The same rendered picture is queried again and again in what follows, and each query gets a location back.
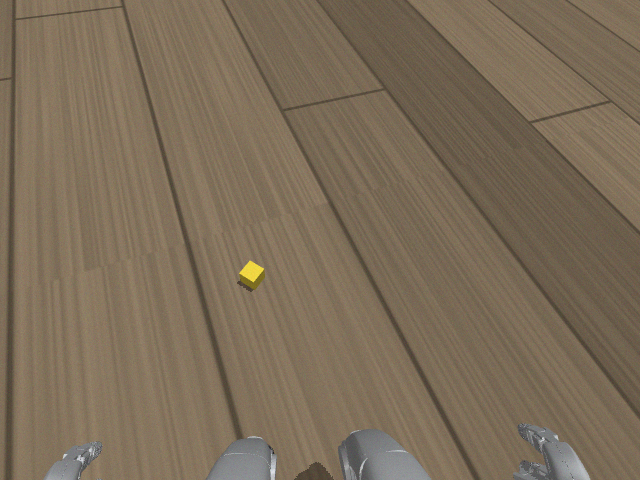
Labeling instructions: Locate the cube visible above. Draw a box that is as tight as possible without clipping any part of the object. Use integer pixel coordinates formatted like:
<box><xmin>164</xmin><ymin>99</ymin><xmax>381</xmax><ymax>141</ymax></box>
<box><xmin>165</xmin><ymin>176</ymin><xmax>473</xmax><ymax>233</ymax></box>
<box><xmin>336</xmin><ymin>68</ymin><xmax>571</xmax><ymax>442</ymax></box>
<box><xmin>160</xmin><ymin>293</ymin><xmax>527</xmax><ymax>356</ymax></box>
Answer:
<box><xmin>239</xmin><ymin>261</ymin><xmax>265</xmax><ymax>290</ymax></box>

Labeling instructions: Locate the right robot hand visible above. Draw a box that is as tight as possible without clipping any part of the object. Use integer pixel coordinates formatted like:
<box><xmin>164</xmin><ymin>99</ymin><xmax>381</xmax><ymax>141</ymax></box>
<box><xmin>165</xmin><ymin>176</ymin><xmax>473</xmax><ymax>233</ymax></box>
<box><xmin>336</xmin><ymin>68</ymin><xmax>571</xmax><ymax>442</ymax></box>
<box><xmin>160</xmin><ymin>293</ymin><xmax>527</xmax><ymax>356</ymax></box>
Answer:
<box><xmin>513</xmin><ymin>423</ymin><xmax>591</xmax><ymax>480</ymax></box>

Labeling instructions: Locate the left robot hand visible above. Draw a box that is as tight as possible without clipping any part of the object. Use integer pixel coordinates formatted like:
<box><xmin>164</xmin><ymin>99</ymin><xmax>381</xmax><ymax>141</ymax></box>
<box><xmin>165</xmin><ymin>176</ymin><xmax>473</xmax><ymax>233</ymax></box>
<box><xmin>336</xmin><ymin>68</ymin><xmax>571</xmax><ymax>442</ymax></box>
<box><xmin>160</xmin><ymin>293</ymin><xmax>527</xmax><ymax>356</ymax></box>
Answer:
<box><xmin>43</xmin><ymin>441</ymin><xmax>103</xmax><ymax>480</ymax></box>

